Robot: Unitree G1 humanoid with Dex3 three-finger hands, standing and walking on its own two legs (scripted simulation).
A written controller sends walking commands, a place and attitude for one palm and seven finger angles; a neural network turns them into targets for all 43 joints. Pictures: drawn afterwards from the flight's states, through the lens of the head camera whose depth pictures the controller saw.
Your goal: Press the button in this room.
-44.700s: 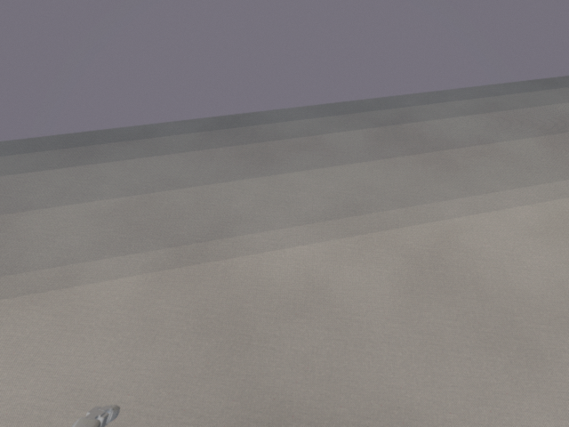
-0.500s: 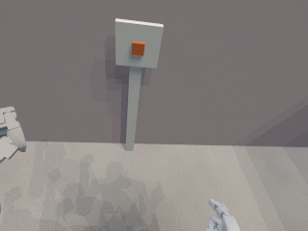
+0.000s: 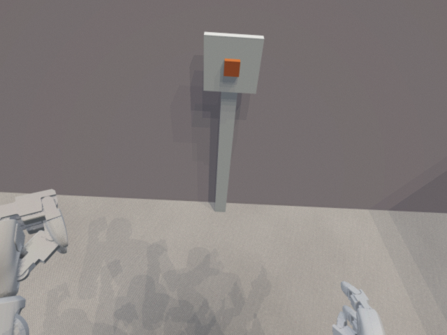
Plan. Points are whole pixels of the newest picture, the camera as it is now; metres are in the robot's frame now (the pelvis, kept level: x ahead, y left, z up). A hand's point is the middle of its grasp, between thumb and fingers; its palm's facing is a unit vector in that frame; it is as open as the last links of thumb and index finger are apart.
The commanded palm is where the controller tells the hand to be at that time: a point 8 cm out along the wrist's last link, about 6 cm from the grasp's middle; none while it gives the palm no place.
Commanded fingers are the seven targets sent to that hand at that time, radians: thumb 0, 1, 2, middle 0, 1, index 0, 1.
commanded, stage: stop stepping back and stand still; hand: left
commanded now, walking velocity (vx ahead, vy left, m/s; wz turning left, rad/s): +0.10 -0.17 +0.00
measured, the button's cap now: (231, 67) +0.91 +0.01 +0.10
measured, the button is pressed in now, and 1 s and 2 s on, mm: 0 0 0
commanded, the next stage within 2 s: let the arm hang, fingers relaxed in 0.14 s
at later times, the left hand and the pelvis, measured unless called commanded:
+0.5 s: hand out of the picture +0.09 +0.17 -0.14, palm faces +0.10 -0.96 -0.25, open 3.1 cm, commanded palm none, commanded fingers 0.00 0.90 0.90 -0.79 -0.94 -0.79 -0.94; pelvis +0.02 -0.02 +0.00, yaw +5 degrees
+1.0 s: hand out of the picture +0.04 +0.17 -0.15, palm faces +0.06 -0.97 -0.21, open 6.9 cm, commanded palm none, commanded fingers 0.00 0.90 0.90 -0.20 -0.30 -0.20 -0.30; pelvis +0.04 -0.01 +0.02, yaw +3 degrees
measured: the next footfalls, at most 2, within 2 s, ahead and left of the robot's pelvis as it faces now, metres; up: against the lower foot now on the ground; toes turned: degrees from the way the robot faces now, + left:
right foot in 0.22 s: +0.09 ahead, -0.11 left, +0.00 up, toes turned -4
left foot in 0.50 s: +0.07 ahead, +0.12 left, +0.00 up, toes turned +8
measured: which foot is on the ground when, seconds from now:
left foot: down 0.00-0.22, up 0.24-0.48, down 0.50-1.00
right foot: up 0.00-0.20, down 0.22-1.00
